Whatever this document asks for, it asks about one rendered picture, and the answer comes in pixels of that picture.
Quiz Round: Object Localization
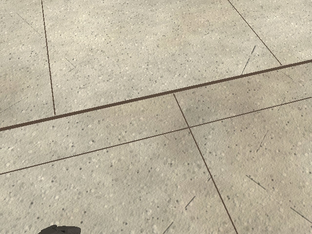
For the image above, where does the left robot hand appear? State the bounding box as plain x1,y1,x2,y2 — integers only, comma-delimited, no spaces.
38,224,81,234

